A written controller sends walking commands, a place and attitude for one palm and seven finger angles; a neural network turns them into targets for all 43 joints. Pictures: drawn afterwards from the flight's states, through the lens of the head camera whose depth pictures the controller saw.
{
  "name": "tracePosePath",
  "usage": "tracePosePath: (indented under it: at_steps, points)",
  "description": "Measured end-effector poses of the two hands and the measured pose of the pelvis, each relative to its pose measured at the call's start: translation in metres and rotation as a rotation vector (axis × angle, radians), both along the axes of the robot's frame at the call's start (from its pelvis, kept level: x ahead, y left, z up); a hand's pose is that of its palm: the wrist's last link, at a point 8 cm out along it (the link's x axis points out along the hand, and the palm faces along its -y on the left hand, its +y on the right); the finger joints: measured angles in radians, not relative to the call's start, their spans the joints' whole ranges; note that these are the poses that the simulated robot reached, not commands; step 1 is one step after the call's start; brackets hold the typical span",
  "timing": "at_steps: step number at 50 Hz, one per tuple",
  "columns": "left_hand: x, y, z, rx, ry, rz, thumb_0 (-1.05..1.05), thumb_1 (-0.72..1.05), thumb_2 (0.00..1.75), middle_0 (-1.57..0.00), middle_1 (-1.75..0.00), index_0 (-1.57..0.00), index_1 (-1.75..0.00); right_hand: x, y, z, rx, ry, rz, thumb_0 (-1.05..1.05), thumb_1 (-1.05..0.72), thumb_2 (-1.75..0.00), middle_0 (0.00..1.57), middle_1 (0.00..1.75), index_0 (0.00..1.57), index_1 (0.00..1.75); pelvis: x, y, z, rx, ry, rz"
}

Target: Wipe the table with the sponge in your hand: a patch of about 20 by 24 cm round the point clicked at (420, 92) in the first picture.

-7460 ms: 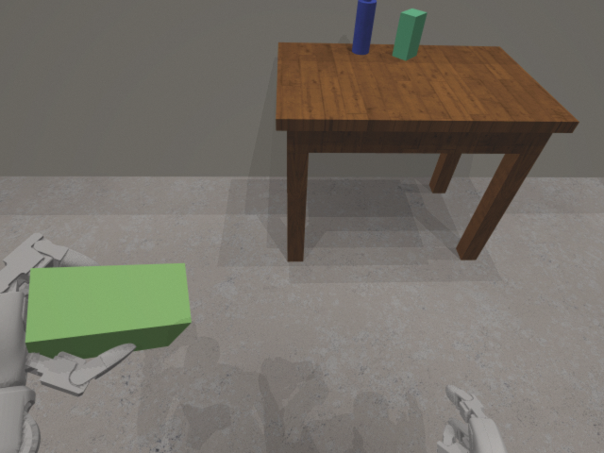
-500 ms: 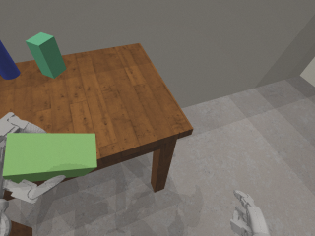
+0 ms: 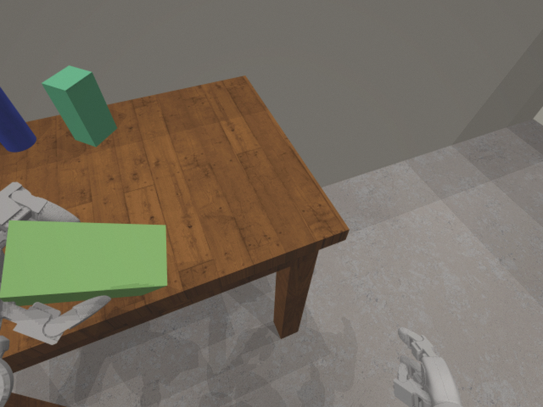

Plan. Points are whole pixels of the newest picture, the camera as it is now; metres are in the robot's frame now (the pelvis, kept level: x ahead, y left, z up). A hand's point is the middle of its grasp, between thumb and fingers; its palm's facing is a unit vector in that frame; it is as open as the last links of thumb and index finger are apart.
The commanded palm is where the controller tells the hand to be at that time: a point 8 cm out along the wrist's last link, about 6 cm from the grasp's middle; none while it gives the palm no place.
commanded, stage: shuffle to correct the standing spot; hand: left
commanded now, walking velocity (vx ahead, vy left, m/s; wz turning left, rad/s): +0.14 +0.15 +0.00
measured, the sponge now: (112, 264) +0.24 +0.19 +0.15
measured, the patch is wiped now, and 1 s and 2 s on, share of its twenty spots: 0.00 0.00 0.00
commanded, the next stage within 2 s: come to a stop and stand still in 0.28 s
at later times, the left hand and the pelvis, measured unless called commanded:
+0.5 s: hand out of the picture +0.28 +0.32 +0.18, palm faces +0.34 -0.82 -0.46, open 10.6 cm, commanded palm +0.23 +0.36 +0.19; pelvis +0.07 +0.09 +0.00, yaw -1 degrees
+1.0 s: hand out of the picture +0.31 +0.34 +0.17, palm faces +0.36 -0.86 -0.37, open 10.6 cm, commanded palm +0.25 +0.38 +0.19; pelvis +0.09 +0.10 +0.02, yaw -1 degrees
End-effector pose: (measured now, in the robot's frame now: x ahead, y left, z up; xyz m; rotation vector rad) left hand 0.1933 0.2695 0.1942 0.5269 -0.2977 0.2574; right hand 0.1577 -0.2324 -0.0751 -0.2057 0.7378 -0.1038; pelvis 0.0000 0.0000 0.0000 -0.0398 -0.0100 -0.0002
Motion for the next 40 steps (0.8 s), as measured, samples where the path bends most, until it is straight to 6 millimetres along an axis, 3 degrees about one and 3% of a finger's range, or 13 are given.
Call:
tracePosePath:
  at_steps: [8, 12, 19, 24, 29, 34, 40]
  points:
    - [0.000, 0.027, 0.002, -0.025, -0.011, 0.046, -0.01, -0.53, 1.02, -0.66, -1.37, -0.68, -1.37, 0.011, 0.004, 0.007, -0.037, 0.075, -0.019, 0.01, -0.90, -0.90, 0.20, 0.30, 0.20, 0.30, 0.019, 0.018, 0.009, 0.040, -0.016, -0.018]
    - [0.017, 0.044, -0.004, -0.025, -0.044, 0.035, -0.01, -0.53, 1.02, -0.66, -1.37, -0.68, -1.37, 0.030, 0.013, 0.001, -0.077, 0.000, -0.052, 0.01, -0.90, -0.90, 0.20, 0.30, 0.20, 0.30, 0.032, 0.043, -0.007, 0.034, -0.033, -0.019]
    - [0.042, 0.064, -0.004, 0.038, -0.016, 0.030, -0.01, -0.53, 1.02, -0.66, -1.37, -0.68, -1.37, 0.057, 0.060, -0.011, 0.024, -0.033, -0.027, 0.01, -0.91, -0.90, 0.19, 0.30, 0.19, 0.30, 0.043, 0.059, -0.010, 0.033, -0.041, 0.015]
    - [0.047, 0.084, 0.007, 0.023, -0.047, 0.006, -0.01, -0.53, 1.02, -0.66, -1.37, -0.68, -1.37, 0.071, 0.093, -0.006, 0.027, 0.012, 0.004, 0.01, -0.90, -0.90, 0.20, 0.30, 0.20, 0.30, 0.065, 0.083, -0.003, 0.019, -0.016, -0.011]
    - [0.069, 0.109, 0.000, -0.011, -0.002, 0.050, -0.01, -0.53, 1.02, -0.66, -1.37, -0.68, -1.37, 0.085, 0.119, 0.007, 0.035, 0.012, 0.021, 0.01, -0.90, -0.90, 0.20, 0.30, 0.20, 0.30, 0.072, 0.093, 0.009, 0.042, -0.021, -0.032]
    - [0.079, 0.105, 0.001, -0.043, 0.027, 0.031, -0.01, -0.53, 1.02, -0.66, -1.37, -0.68, -1.37, 0.103, 0.133, 0.024, 0.043, -0.063, 0.066, 0.01, -0.90, -0.90, 0.20, 0.30, 0.20, 0.30, 0.081, 0.096, 0.015, 0.043, -0.016, -0.021]
    - [0.079, 0.101, 0.007, -0.058, 0.058, -0.002, -0.01, -0.53, 1.02, -0.66, -1.37, -0.68, -1.37, 0.118, 0.127, 0.033, 0.017, -0.099, 0.038, 0.01, -0.90, -0.90, 0.20, 0.30, 0.20, 0.30, 0.089, 0.100, 0.020, 0.018, -0.004, -0.024]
